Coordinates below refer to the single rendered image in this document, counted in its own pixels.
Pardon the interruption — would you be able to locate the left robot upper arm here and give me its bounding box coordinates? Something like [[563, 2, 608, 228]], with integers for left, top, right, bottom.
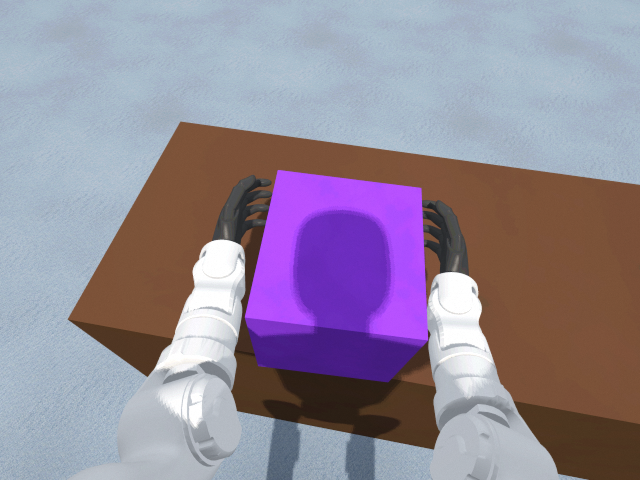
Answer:
[[67, 373, 242, 480]]

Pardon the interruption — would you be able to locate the left robot hand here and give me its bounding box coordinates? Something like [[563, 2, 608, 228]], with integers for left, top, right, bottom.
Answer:
[[212, 175, 272, 244]]

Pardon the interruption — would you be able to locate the pedestal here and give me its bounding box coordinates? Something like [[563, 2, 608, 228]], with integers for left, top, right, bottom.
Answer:
[[68, 122, 640, 480]]

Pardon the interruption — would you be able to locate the carton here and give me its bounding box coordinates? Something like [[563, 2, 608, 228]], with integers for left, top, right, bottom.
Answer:
[[245, 170, 428, 382]]

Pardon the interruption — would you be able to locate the left robot forearm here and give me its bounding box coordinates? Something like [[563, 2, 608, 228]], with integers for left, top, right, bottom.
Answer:
[[117, 240, 245, 460]]

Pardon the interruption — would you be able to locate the right robot forearm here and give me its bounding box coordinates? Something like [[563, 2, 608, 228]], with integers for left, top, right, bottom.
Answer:
[[427, 272, 539, 443]]

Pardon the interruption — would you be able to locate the right robot upper arm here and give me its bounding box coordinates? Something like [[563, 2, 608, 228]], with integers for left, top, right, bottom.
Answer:
[[429, 413, 559, 480]]

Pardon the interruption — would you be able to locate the right robot hand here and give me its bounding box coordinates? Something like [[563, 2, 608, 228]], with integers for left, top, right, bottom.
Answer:
[[422, 200, 469, 276]]

